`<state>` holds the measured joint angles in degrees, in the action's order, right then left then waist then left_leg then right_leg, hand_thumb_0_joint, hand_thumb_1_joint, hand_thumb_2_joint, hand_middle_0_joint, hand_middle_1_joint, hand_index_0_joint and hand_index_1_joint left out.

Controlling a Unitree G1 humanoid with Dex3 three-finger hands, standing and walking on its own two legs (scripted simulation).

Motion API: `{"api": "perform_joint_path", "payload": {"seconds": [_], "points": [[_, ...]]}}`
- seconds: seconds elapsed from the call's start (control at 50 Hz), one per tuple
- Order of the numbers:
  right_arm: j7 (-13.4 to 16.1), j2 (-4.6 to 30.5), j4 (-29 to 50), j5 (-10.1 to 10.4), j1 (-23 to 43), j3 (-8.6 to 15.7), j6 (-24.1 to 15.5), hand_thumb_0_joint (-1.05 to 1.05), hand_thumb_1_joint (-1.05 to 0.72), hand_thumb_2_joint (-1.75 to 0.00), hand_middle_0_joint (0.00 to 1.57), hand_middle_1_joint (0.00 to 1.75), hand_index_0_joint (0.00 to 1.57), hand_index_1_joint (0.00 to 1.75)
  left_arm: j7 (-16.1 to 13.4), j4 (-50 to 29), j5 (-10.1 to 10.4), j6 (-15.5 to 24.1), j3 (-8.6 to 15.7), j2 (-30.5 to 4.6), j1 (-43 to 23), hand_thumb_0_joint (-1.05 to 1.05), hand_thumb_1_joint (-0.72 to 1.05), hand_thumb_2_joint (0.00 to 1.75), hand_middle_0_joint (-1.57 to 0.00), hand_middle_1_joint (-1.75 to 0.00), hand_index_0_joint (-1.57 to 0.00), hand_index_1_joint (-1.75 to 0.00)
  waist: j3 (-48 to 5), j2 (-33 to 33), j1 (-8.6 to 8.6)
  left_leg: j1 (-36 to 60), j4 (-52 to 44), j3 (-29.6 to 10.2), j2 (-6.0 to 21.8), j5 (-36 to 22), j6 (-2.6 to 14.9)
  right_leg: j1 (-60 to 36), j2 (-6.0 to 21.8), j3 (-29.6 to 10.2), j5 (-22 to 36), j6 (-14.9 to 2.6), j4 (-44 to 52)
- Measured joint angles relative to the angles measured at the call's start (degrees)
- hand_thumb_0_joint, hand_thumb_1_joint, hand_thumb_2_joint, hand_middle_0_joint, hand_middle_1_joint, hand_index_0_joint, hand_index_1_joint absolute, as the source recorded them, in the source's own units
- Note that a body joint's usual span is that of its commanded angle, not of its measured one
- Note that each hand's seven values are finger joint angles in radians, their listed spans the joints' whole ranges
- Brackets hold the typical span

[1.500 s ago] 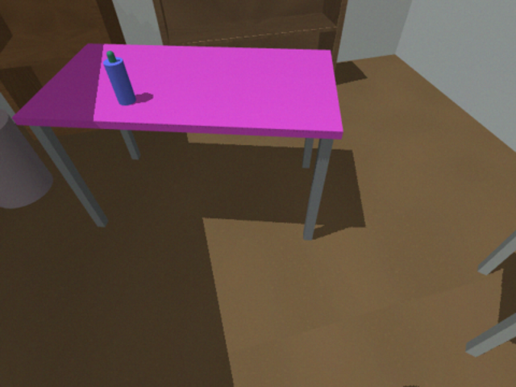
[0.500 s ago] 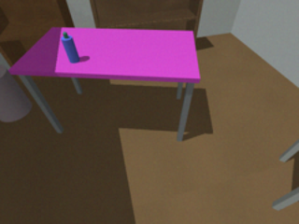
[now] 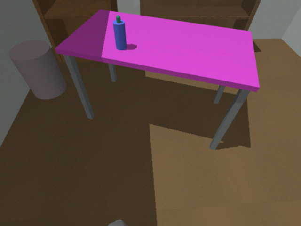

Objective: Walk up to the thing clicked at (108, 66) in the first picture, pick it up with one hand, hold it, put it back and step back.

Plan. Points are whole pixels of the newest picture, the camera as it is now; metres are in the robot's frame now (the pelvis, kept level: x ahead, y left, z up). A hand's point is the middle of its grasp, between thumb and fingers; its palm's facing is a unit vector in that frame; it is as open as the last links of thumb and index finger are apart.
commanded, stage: walk up
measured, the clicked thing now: (119, 32) +1.03 +0.16 -0.01
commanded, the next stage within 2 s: none
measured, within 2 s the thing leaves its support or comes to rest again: neither
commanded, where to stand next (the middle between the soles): +0.37 +0.22 m, yaw +13 degrees
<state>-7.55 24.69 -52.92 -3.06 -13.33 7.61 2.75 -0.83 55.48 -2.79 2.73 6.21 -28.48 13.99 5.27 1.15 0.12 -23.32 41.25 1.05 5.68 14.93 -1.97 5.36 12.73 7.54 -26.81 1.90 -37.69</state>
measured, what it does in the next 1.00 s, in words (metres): walks ahead, turning left: right foot, then left foot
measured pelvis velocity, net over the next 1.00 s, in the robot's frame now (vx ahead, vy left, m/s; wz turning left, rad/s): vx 0.27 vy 0.23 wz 0.29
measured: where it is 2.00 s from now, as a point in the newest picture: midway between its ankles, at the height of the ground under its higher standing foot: (110, 209)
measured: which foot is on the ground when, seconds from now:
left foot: down 0.00-0.34, up 0.36-0.74, down 0.76-1.00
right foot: down 0.00-0.00, up 0.02-0.32, down 0.34-0.78, up 0.80-1.00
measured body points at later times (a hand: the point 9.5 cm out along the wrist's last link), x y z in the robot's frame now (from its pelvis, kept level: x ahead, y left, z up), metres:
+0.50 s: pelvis +0.15 +0.07 +0.02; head +0.17 +0.03 +0.47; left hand +0.12 +0.41 -0.06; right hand +0.28 -0.22 -0.12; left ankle +0.13 +0.20 -0.65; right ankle +0.20 -0.04 -0.71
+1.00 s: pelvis +0.27 +0.23 +0.02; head +0.29 +0.25 +0.47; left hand +0.24 +0.55 -0.10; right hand +0.45 -0.05 -0.07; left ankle +0.28 +0.31 -0.71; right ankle +0.34 +0.08 -0.65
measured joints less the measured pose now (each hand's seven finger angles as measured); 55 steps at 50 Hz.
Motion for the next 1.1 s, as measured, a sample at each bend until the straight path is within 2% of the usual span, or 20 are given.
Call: {"api": "perform_joint_path", "payload": {"seconds": [0.02, 0.06, 0.08, 0.12, 0.18, 0.28, 0.34, 0.38, 0.44, 0.5, 0.62, 0.68, 0.74, 0.76, 0.8, 0.84, 0.9, 0.98, 1.04, 1.1], "points": [[0.27, -0.54, 0.73, -0.01, 0.15, -0.16, -0.59, 0.0, -0.9, -0.9, 0.2, 0.3, 0.2, 0.3, -0.1, -0.06, 0.33, -0.51, 0.03, -0.17, 0.09, 0.01, 0.9, 0.9, -0.21, -0.3, -0.2, -0.3, 0.27, 0.84, 0.31, -0.11, 1.8, 0.63, -1.0, 1.64, 0.27, 2.6, 0.33, -2.36, -1.92, -1.17, -6.9], [0.85, -1.72, 1.92, 0.83, -0.48, -0.7, -1.57, 0.0, -0.9, -0.9, 0.2, 0.3, 0.2, 0.3, -0.12, 0.2, 0.98, -1.3, -0.66, 0.39, -0.77, 0.01, 0.9, 0.9, -0.21, -0.3, -0.2, -0.29, 0.5, 0.19, 1.92, 0.2, 2.46, -0.64, -1.93, 3.06, 1.22, 7.74, -3.76, -5.38, -5.85, -2.71, -19.02], [1.1, -2.41, 2.26, 1.15, -1.09, -1.17, -1.63, 0.0, -0.9, -0.9, 0.2, 0.3, 0.2, 0.3, 0.0, 0.05, 1.23, -1.35, -1.24, 0.72, -1.36, 0.01, 0.9, 0.9, -0.2, -0.3, -0.2, -0.29, 0.43, 0.01, 2.37, 0.98, 1.14, -1.2, -2.43, 2.8, 1.91, 10.34, -5.56, -5.69, -6.01, -3.28, -22.84], [1.6, -3.51, 2.7, 1.32, -2.28, -2.27, -1.45, 0.0, -0.9, -0.9, 0.21, 0.3, 0.2, 0.3, 0.49, -1.02, 1.97, -0.67, -2.2, 1.45, -2.11, 0.01, 0.9, 0.9, -0.2, -0.3, -0.2, -0.29, 0.39, 0.35, 2.49, 3.39, -2.86, -1.41, -3.75, 1.55, 2.9, 14.99, -7.15, -5.29, -3.23, -4.1, -25.4], [2.01, -3.79, 3.35, 1.29, -3.94, -3.16, -1.46, 0.0, -0.9, -0.9, 0.21, 0.3, 0.2, 0.3, 1.24, -2.73, 2.53, 0.53, -3.14, 3.1, -2.13, 0.01, 0.9, 0.9, -0.2, -0.3, -0.2, -0.29, 0.26, 0.15, 2.56, 6.61, -7.39, -1.73, -5.86, 0.5, 3.86, 18.85, -7.66, -4.07, 0.2, -4.01, -19.96], [2.18, -2.86, 5.36, 0.93, -5.72, -3.19, -1.61, 0.0, -0.9, -0.9, 0.21, 0.3, 0.2, 0.3, 1.41, -3.64, 1.98, 1.51, -3.44, 4.97, 0.24, 0.01, 0.9, 0.9, -0.21, -0.3, -0.2, -0.3, -0.2, -1.24, 2.73, 10.18, -8.52, -2.21, -8.42, 2.73, 4.78, 19.35, -9.36, -3.46, 4.57, -3.22, -6.16], [2.22, -2.0, 6.56, 1.16, -6.12, -3.03, -1.04, 0.0, -0.9, -0.9, 0.21, 0.3, 0.2, 0.3, 0.92, -3.92, 1.5, 2.59, -2.88, 5.14, 2.68, 0.01, 0.9, 0.9, -0.21, -0.3, -0.2, -0.3, -0.75, -2.76, 1.93, 10.35, -3.41, -2.54, -8.8, 7.48, 4.47, 15.9, -11.13, -2.43, 14.43, -3.67, 2.12], [2.83, -1.49, 6.28, 1.38, -5.64, -2.64, -0.43, 0.0, -0.9, -0.9, 0.21, 0.3, 0.2, 0.3, 0.25, -4.14, 0.85, 3.18, -2.45, 5.72, 3.64, 0.01, 0.9, 0.9, -0.21, -0.3, -0.2, -0.3, -0.79, -5.4, 0.82, 7.5, 6.52, -6.11, -9.41, 10.85, 4.87, 15.06, -11.98, -0.97, 13.26, -4.07, 0.08], [3.03, -1.08, 5.5, 1.14, -4.85, -2.83, 0.37, 0.0, -0.9, -0.9, 0.21, 0.3, 0.2, 0.3, -0.26, -4.07, 0.96, 2.82, -2.6, 5.93, 4.98, 0.01, 0.9, 0.9, -0.21, -0.3, -0.2, -0.3, -1.78, -6.78, -0.82, 1.87, 18.95, -6.59, -10.32, 11.18, 3.99, 12.1, -10.96, 0.1, 10.49, -4.06, 0.99], [2.63, -0.19, 5.36, 1.16, -3.79, -2.73, -0.32, 0.0, -0.9, -0.9, 0.21, 0.3, 0.2, 0.3, -0.24, -4.29, 1.19, 3.21, -2.51, 6.01, 6.36, 0.01, 0.9, 0.9, -0.21, -0.3, -0.2, -0.3, -1.84, -7.6, -1.91, -2.5, 21.25, -6.81, -8.19, 7.49, 2.83, 8.19, -9.89, 0.77, 10.99, -3.23, 5.36], [1.79, 1.15, 6.49, 1.16, -1.4, -1.97, -0.82, 0.0, -0.9, -0.9, 0.2, 0.3, 0.2, 0.3, 0.09, -5.44, 1.03, 3.86, -2.22, 4.97, 8.63, 0.01, 0.89, 0.9, -0.21, -0.3, -0.2, -0.3, 0.04, -7.21, -2.88, -6.39, 12.25, -8.13, -3.37, 2.23, 1.44, 3.6, -7.44, 1.6, 9.94, -0.79, 8.86], [1.32, 1.04, 6.88, 1.11, -0.11, -1.77, -0.66, 0.0, -0.9, -0.9, 0.2, 0.3, 0.2, 0.3, 0.33, -6.24, 1.02, 3.72, -2.17, 3.97, 9.29, 0.01, 0.89, 0.9, -0.21, -0.3, -0.2, -0.3, 1.01, -6.37, -3.01, -5.68, 5.21, -6.1, -1.45, 1.24, 1.69, 2.19, -6.09, 2.47, 7.76, 0.58, 7.75], [0.83, 0.73, 7.11, 1.23, 1.15, -1.71, -0.81, 0.0, -0.9, -0.9, 0.2, 0.3, 0.2, 0.3, 0.43, -6.76, 1.07, 3.16, -2.43, 2.82, 9.76, 0.01, 0.89, 0.9, -0.21, -0.3, -0.2, -0.3, 1.06, -5.31, -2.99, -2.93, -1.18, -3.09, -0.79, 0.43, 2.7, 1.4, -4.59, 3.27, 4.42, 1.94, 4.85], [0.77, 0.41, 7.17, 1.25, 1.58, -1.64, -1.13, 0.0, -0.9, -0.9, 0.2, 0.3, 0.2, 0.3, 0.4, -6.73, 1.13, 2.84, -2.45, 2.31, 9.74, 0.01, 0.89, 0.9, -0.21, -0.3, -0.2, -0.3, 1.06, -4.34, -2.87, -1.91, -2.53, -2.29, -1.44, -2.22, 2.59, 1.62, -3.47, 3.2, 2.71, 1.75, 2.66], [1.09, -0.83, 7.52, 1.06, 2.74, -1.72, -2.25, 0.0, -0.9, -0.9, 0.2, 0.3, 0.2, 0.3, 0.08, -6.15, 1.31, 1.7, -2.34, 1.56, 8.63, 0.01, 0.89, 0.9, -0.21, -0.3, -0.2, -0.3, 2.51, -0.7, -2.72, -0.88, -0.12, -0.1, -4.3, -1.08, 2.65, 4.54, -0.12, -0.22, 1.41, -1.34, -7.33], [1.67, -1.27, 8.48, 1.71, 2.31, -2.06, -3.09, 0.0, -0.9, -0.9, 0.2, 0.3, 0.2, 0.3, -0.06, -5.42, 1.73, 0.56, -2.9, 2.39, 7.15, 0.01, 0.9, 0.9, -0.21, -0.3, -0.2, -0.3, 2.38, -1.01, -1.53, -0.43, 1.61, -0.59, -4.98, 1.26, 3.45, 9.26, -3.26, -4.37, -1.56, -3.36, -18.99], [2.65, -2.35, 8.69, 2.66, 0.83, -2.93, -2.81, 0.0, -0.9, -0.9, 0.21, 0.3, 0.2, 0.3, 0.21, -5.56, 2.23, 0.26, -3.93, 3.2, 5.57, 0.01, 0.9, 0.9, -0.21, -0.3, -0.2, -0.3, 1.06, -1.02, -0.64, 2.77, -1.89, -0.68, -5.58, 1.29, 4.79, 16.38, -6.57, -5.54, -0.23, -4.66, -28.64], [3.88, -3.1, 8.57, 2.95, -1.72, -4.09, -4.08, 0.0, -0.9, -0.9, 0.21, 0.3, 0.2, 0.3, 1.14, -6.77, 2.42, 0.84, -3.97, 3.74, 4.41, 0.01, 0.9, 0.9, -0.21, -0.3, -0.2, -0.3, 0.2, 0.41, 0.01, 7.36, -7.81, 0.28, -7.73, 0.19, 5.85, 21.97, -6.82, -6.15, 5.26, -4.26, -24.82], [5.07, -3.09, 8.07, 2.89, -3.0, -4.66, -4.73, 0.0, -0.9, -0.9, 0.21, 0.3, 0.2, 0.3, 1.06, -7.11, 2.22, 0.35, -3.97, 4.28, 3.25, 0.01, 0.9, 0.9, -0.21, -0.3, -0.2, -0.3, 0.59, 0.58, 0.23, 9.32, -9.67, 0.71, -8.82, 0.41, 6.67, 23.41, -7.38, -6.7, 7.24, -3.38, -18.35], [6.3, -3.29, 7.46, 2.79, -3.28, -5.08, -5.01, 0.0, -0.9, -0.9, 0.21, 0.3, 0.2, 0.3, 0.68, -6.8, 2.31, -0.48, -3.88, 4.9, 1.63, 0.01, 0.9, 0.9, -0.21, -0.3, -0.2, -0.3, 1.69, 0.57, 0.44, 10.06, -9.74, 1.16, -9.59, 1.18, 6.86, 23.32, -7.97, -6.63, 10.12, -3.54, -12.58]]}}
